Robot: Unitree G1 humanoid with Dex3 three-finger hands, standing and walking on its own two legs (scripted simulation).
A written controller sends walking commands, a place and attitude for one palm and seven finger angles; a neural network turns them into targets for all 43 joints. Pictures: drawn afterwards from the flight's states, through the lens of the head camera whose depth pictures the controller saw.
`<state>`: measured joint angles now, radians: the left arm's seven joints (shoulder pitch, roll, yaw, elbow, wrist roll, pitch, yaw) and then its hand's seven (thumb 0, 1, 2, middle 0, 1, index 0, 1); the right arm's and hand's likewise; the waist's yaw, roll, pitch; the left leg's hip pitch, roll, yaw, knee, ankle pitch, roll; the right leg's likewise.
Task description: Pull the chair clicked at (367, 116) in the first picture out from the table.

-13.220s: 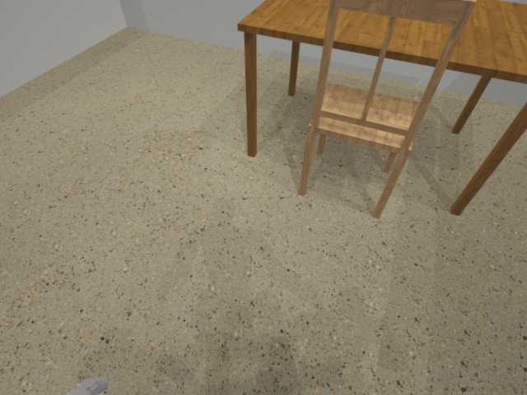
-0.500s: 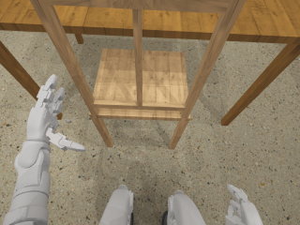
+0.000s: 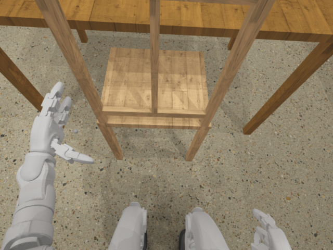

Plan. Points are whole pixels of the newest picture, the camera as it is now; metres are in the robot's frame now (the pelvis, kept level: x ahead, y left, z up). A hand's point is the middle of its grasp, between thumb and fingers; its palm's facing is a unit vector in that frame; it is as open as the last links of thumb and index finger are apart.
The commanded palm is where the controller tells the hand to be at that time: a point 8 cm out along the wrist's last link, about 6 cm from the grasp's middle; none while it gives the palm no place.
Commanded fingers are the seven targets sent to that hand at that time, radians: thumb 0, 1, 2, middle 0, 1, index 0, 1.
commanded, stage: aim the fingers beside a spindle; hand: left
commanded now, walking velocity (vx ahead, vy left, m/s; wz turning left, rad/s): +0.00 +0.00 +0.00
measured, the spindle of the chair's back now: (154, 71) +0.52 +0.06 +0.06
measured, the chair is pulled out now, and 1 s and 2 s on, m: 0.00 0.00 0.00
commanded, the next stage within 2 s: push the fingers through the gap in 1.04 s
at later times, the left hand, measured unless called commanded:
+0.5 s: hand (74, 131) +0.36 +0.23 +0.03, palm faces +0.04 -1.00 -0.04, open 16.9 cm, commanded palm +0.34 +0.27 +0.03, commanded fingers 0.00 -0.50 0.30 -0.06 -0.08 -0.06 -0.08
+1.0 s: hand (79, 129) +0.37 +0.22 +0.03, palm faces +0.00 -1.00 -0.03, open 16.9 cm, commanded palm +0.34 +0.27 +0.03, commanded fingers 0.00 -0.50 0.30 -0.06 -0.08 -0.06 -0.08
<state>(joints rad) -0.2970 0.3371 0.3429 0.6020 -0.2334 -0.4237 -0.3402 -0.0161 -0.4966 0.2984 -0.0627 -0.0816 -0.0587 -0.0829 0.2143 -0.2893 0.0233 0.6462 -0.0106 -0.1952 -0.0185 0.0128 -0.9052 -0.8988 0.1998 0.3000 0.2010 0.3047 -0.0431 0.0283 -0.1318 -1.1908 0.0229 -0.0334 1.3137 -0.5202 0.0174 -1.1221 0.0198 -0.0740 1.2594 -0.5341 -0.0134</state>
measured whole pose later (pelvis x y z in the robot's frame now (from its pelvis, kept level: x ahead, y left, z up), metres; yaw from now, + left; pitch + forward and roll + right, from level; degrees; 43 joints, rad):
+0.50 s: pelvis +0.00 +0.00 +0.00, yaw +0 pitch +22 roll -3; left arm -0.27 0.33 0.33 0.58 -0.24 -0.45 -0.33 -0.02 -0.50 0.30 -0.06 -0.08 -0.06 -0.08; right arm 0.19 -0.28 0.03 0.65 -0.01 -0.18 -0.01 0.01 -0.91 -0.90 0.20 0.30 0.20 0.30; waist -0.03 0.02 -0.14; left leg -1.17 0.02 -0.04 1.31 -0.53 0.01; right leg -1.10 0.02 -0.08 1.26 -0.54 -0.02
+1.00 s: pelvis +0.00 -0.01 +0.00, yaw +0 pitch +22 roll -3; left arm -0.28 0.33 0.34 0.57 -0.25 -0.43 -0.36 -0.02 -0.50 0.30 -0.06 -0.08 -0.06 -0.08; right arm 0.21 -0.29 0.02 0.65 -0.01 -0.18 -0.02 0.01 -0.91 -0.90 0.20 0.30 0.20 0.30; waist -0.04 0.03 -0.13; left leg -1.18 0.03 -0.03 1.31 -0.53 0.01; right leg -1.12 0.03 -0.07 1.27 -0.54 -0.02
